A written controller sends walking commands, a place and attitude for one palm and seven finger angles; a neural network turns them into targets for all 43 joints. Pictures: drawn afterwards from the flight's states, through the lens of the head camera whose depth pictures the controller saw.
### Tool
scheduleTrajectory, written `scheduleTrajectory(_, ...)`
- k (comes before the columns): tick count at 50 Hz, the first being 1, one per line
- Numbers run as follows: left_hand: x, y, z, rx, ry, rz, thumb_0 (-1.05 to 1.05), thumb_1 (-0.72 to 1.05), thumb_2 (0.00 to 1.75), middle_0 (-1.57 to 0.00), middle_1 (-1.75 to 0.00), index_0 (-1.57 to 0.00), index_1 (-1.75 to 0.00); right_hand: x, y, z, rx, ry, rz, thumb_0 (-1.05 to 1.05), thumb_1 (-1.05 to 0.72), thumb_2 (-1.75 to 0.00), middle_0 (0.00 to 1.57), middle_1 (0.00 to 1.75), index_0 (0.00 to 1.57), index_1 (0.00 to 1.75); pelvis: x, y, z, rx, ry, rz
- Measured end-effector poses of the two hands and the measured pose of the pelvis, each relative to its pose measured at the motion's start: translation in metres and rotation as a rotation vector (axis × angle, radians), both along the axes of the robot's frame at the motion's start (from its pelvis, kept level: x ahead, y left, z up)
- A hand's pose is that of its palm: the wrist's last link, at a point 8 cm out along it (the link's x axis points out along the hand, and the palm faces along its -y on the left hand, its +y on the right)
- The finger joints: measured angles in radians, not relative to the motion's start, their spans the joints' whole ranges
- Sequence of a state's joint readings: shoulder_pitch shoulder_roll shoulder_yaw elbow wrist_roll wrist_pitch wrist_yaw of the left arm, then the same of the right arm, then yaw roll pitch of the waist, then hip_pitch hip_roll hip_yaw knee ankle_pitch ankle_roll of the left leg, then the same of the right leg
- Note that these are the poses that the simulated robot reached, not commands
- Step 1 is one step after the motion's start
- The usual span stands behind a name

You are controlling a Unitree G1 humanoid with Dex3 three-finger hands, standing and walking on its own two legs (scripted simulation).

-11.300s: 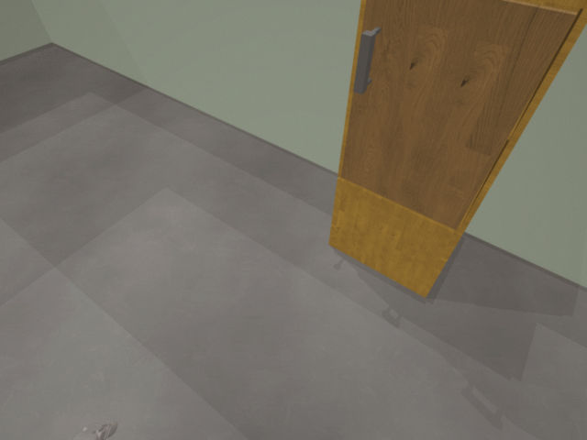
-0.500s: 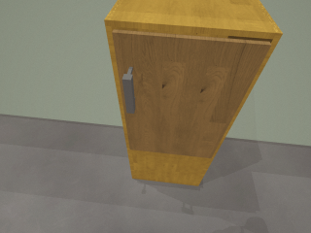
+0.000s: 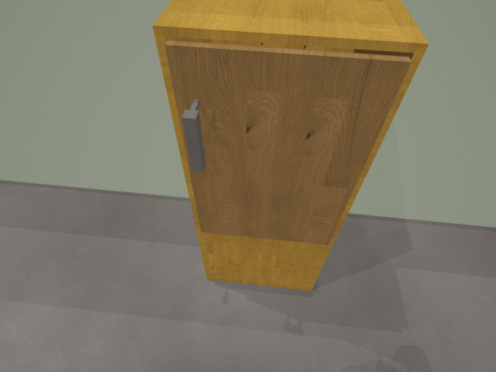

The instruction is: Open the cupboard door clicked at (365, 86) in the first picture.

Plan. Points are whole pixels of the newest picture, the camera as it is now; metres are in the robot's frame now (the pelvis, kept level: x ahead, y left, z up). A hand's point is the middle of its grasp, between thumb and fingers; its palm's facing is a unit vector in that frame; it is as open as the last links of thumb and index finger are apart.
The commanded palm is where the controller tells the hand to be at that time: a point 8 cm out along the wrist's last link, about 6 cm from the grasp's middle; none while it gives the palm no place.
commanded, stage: come to a stop and stand still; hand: left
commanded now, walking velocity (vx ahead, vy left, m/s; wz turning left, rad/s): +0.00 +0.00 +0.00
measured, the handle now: (197, 136) +0.53 +0.14 +0.07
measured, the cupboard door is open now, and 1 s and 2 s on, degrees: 0 0 0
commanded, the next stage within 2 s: look again from close up in 0.84 s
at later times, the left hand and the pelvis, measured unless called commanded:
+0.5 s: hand out of the picture +0.04 +0.22 -0.17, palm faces +0.02 -0.97 -0.24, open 7.4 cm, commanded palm none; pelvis +0.00 +0.03 -0.01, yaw +0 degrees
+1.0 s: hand out of the picture +0.06 +0.26 -0.17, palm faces +0.00 -0.96 -0.29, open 7.4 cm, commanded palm none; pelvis +0.01 +0.04 +0.00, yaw +0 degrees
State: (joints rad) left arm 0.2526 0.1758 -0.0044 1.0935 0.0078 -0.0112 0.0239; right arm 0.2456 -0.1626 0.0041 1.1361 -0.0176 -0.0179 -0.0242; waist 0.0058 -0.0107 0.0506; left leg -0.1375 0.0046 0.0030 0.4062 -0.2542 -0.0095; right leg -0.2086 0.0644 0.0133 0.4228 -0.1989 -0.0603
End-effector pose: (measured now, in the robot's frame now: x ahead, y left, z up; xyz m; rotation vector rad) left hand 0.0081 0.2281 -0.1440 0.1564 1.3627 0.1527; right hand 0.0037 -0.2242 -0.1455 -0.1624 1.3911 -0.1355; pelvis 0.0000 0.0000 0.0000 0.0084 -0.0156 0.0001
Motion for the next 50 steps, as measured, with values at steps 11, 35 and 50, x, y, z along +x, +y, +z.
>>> scheduleTrajectory(11,-0.002,0.003,-0.001,0.002,0.008,0.003,0.0,0.91,0.9,-0.2,-0.3,-0.2,-0.3,-0.014,-0.007,0.004,-0.021,0.036,-0.004,0.0,-0.91,-0.9,0.2,0.3,0.2,0.3,0.0,-0.001,0.001,-0.003,0.006,0.001)
scheduleTrajectory(35,0.041,0.067,0.014,0.083,-0.118,-0.028,0.0,0.91,0.9,-0.21,-0.3,-0.2,-0.3,0.037,0.034,-0.003,0.0,-0.148,0.04,0.01,-0.92,-0.9,0.21,0.3,0.2,0.3,0.004,0.044,-0.004,0.002,-0.005,0.001)
scheduleTrajectory(50,0.047,0.074,0.013,0.091,-0.077,-0.041,0.0,0.9,0.9,-0.21,-0.3,-0.2,-0.3,0.055,0.001,0.009,-0.08,-0.126,0.062,0.0,-0.91,-0.9,0.21,0.3,0.2,0.3,0.01,0.039,-0.002,0.003,-0.003,0.003)
